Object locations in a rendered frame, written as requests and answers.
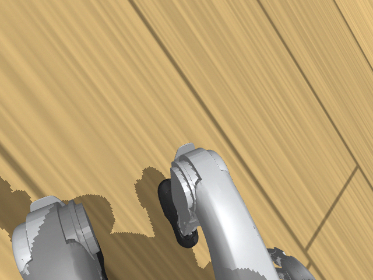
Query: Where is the right robot foot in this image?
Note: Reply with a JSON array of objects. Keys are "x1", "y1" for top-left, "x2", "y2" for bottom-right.
[{"x1": 158, "y1": 178, "x2": 198, "y2": 248}]

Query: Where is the right robot hand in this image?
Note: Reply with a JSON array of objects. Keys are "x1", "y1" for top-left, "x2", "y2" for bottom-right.
[{"x1": 267, "y1": 247, "x2": 316, "y2": 280}]

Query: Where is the left robot foot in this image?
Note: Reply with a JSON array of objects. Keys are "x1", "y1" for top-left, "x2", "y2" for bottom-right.
[{"x1": 96, "y1": 241, "x2": 108, "y2": 280}]

